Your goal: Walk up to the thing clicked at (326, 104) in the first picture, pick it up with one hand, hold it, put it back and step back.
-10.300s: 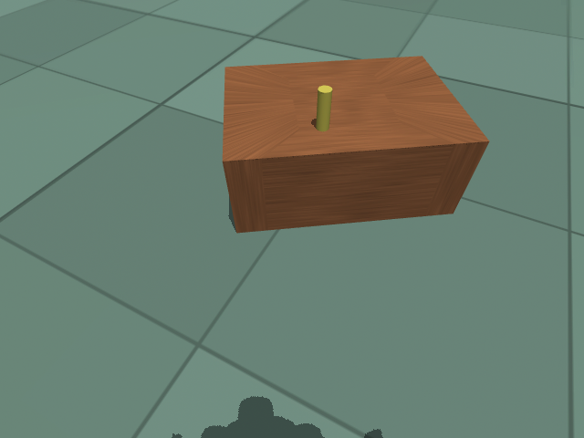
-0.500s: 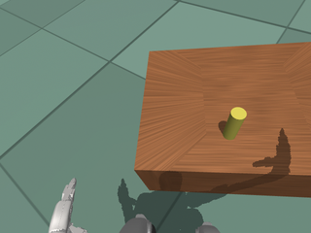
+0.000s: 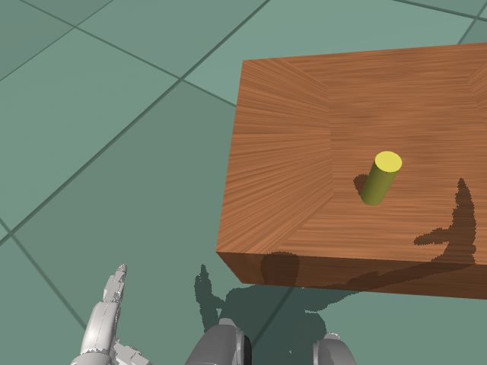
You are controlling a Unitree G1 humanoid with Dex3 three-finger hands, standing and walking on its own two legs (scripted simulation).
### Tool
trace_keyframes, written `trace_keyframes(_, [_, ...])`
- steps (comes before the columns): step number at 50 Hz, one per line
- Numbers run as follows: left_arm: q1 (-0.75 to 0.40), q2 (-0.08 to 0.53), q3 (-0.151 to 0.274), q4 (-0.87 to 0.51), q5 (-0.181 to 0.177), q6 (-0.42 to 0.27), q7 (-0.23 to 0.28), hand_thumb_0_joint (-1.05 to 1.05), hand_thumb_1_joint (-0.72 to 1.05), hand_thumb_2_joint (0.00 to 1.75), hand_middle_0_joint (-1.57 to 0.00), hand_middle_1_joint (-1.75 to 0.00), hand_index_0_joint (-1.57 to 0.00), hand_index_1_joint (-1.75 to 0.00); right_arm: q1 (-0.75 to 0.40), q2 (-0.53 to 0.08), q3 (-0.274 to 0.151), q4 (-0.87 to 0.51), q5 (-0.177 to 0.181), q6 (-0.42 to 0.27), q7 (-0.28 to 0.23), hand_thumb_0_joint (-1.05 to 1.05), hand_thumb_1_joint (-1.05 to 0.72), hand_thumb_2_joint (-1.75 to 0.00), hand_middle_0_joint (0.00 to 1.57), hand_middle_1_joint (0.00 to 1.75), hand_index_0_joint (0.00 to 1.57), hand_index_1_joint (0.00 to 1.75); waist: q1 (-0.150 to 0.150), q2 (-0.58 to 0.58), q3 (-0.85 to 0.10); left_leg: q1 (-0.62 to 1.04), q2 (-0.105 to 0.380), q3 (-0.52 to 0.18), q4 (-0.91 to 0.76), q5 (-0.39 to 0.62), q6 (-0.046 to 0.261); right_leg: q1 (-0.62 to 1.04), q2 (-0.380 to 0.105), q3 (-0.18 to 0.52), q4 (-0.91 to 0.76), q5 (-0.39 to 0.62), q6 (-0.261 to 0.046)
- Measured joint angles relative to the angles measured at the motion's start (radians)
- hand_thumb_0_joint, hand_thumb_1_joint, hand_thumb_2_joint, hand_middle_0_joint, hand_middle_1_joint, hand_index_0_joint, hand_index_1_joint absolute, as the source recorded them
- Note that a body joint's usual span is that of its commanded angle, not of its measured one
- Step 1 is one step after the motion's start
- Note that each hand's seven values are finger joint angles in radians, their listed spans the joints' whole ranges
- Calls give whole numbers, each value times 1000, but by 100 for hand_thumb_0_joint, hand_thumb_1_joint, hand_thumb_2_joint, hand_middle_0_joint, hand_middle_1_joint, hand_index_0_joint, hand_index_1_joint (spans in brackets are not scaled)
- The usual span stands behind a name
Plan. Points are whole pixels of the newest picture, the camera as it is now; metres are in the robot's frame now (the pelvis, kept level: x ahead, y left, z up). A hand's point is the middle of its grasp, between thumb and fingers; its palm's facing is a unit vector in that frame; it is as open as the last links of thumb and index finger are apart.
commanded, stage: approach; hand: right
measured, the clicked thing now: (379, 180) +0.53 -0.23 -0.20
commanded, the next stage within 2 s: close in in 0.38 s
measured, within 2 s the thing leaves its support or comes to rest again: neither
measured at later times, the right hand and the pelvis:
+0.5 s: hand (433, 211) +0.44 -0.31 -0.17, palm faces +0.19 +0.98 +0.05, open 17.7 cm; pelvis -0.04 +0.00 -0.11, yaw +4 degrees
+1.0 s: hand (387, 211) +0.46 -0.24 -0.22, palm faces +0.18 +0.98 +0.03, open 17.6 cm; pelvis -0.05 +0.00 -0.16, yaw +4 degrees
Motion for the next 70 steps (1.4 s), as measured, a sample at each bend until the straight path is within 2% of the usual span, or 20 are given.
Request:
trace_keyframes(5, [4,4,16,-93,10,-24,-16,-1,-55,6,-6,-3,-5,-5,-8,38,-23,21,39,-110,6,-1,60,-5,4,6,5,5,26,13,-5,-105,3,-3,95,-27,-2,-104,2,5,97,-31,-2])
trace_keyframes(10, [30,8,34,-193,27,-43,-37,-1,-55,6,-6,-3,-5,-5,6,82,-65,-2,37,-190,-13,-1,61,-4,4,6,5,5,61,31,-1,-227,0,-4,201,-55,-2,-227,-2,12,212,-66,-1])
trace_keyframes(20, [47,20,70,-308,69,-35,-68,-1,-53,5,-6,-3,-5,-5,-6,92,-118,-22,-15,-286,-83,-1,61,-3,5,5,6,5,141,35,-5,-474,-16,5,399,-93,1,-480,-17,40,439,-129,3])
trace_keyframes(29, [88,50,110,-530,71,-51,-97,-1,-54,5,-7,-4,-6,-5,-26,109,-134,-5,-65,-327,-164,-1,61,-4,4,6,5,5,212,31,-12,-645,-19,10,551,-120,3,-648,-18,60,599,-167,6])
trace_keyframes(35, [134,78,161,-662,70,-55,-117,-1,-54,5,-7,-4,-7,-6,-33,130,-134,-92,-95,-323,-236,-1,58,-5,5,5,5,5,246,50,-6,-722,-18,12,625,-132,5,-723,-16,70,672,-182,12])
trace_keyframes(41, [170,93,225,-683,61,-48,-131,-1,-54,5,-7,-5,-7,-6,-12,194,-96,-205,-113,-288,-285,-1,55,-4,5,5,5,5,251,44,-21,-748,-18,13,645,-137,7,-748,-15,73,694,-188,15])
trace_keyframes(44, [183,86,239,-689,60,-27,-135,-1,-53,5,-7,-5,-7,-6,-3,230,-81,-232,-116,-272,-305,-1,55,-4,5,5,5,5,244,31,-26,-747,-17,8,648,-140,5,-744,-15,68,694,-191,12])
trace_keyframes(53, [206,76,219,-778,53,4,-139,-1,-54,5,-7,-5,-7,-6,-13,300,-41,-203,-132,-270,-371,-1,56,-5,4,5,5,5,226,3,-36,-725,-9,-7,651,-146,2,-713,-6,51,681,-190,7])
trace_keyframes(64, [219,88,269,-801,46,-4,-131,-1,-55,6,-7,-4,-7,-6,-42,337,4,-199,-150,-297,-426,-1,54,-6,4,6,4,6,223,14,-32,-729,-3,-14,651,-142,5,-712,0,44,669,-179,9])
trace_keyframes(70, [225,76,234,-825,54,12,-134,-1,-56,7,-7,-4,-6,-6,-77,319,5,-180,-172,-301,-443,-1,51,-5,13,9,14,9,238,16,-25,-747,-4,-15,662,-142,7,-728,0,45,679,-179,12])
